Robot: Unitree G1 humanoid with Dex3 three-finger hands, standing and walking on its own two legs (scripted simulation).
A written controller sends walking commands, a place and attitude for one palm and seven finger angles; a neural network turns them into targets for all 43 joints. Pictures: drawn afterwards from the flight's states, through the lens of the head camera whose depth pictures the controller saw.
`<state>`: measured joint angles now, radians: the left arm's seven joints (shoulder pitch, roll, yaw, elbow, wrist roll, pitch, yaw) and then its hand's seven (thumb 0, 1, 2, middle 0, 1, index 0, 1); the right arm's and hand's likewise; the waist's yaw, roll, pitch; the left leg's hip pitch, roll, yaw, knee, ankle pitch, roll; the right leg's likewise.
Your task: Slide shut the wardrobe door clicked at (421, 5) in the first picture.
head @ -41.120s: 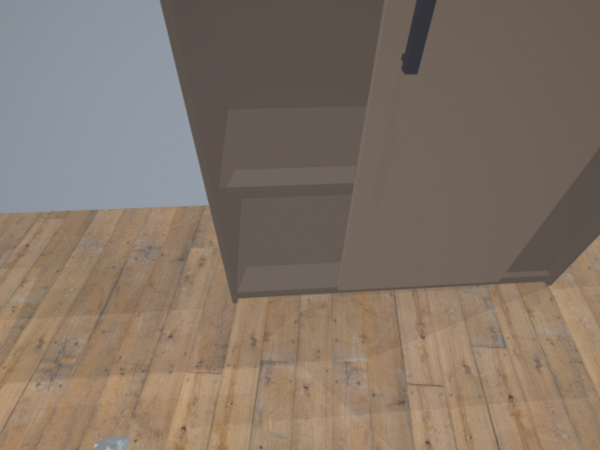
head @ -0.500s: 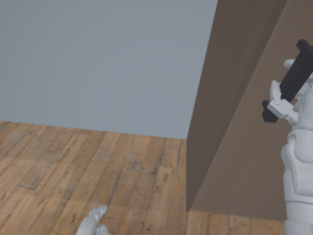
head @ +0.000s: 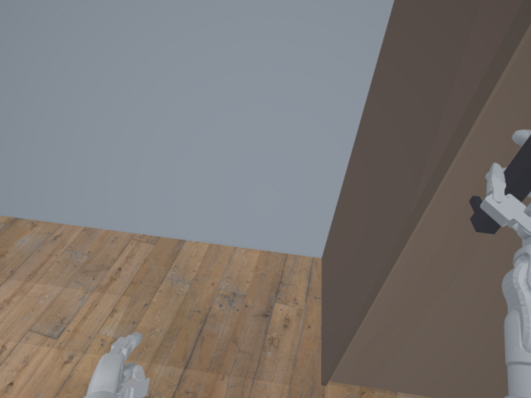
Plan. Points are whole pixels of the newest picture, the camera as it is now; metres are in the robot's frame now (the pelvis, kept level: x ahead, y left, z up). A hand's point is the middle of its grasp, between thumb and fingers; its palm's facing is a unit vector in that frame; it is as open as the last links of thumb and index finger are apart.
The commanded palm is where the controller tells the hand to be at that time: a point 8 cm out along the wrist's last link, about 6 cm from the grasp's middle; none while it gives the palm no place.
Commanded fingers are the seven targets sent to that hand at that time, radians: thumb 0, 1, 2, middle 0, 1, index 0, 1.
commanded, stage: stop walking and hold the door there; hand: right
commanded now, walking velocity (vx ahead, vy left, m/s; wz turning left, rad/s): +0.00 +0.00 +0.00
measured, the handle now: (511, 169) +0.36 -0.28 +0.23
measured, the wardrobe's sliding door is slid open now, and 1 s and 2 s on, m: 0.00 0.01 0.01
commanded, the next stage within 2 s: loosen the grip on the handle in 0.16 s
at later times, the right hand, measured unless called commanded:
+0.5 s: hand (512, 193) +0.32 -0.27 +0.23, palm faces +0.48 +0.87 -0.11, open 9.9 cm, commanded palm +0.28 -0.30 +0.22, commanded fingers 0.00 0.55 -0.20 0.41 1.35 0.41 1.35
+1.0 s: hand (517, 199) +0.32 -0.28 +0.22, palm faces +0.43 +0.89 -0.16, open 14.8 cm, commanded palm +0.28 -0.33 +0.22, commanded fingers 0.00 0.55 -0.20 0.25 1.15 0.25 1.15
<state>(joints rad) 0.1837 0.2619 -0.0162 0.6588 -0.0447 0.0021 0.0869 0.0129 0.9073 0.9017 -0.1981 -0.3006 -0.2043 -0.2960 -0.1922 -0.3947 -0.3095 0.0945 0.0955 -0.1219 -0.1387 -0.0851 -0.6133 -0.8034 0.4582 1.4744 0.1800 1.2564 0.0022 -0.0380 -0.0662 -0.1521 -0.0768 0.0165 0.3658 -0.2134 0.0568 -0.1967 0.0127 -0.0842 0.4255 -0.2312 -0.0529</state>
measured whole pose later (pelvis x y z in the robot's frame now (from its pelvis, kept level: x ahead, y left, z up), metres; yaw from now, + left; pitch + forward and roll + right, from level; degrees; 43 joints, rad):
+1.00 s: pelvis -0.01 -0.01 -0.01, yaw -2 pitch +1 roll +1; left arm 0.22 0.24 -0.03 0.68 -0.01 -0.12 0.07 0.02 0.91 0.90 -0.20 -0.30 -0.21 -0.30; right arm -0.31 -0.39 -0.33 0.12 0.10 -0.13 -0.04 -0.01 0.55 -0.20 0.46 1.29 0.24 1.14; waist -0.05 -0.03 -0.05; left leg -0.27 -0.05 0.05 0.54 -0.29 0.05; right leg -0.30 0.04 -0.06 0.56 -0.28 -0.07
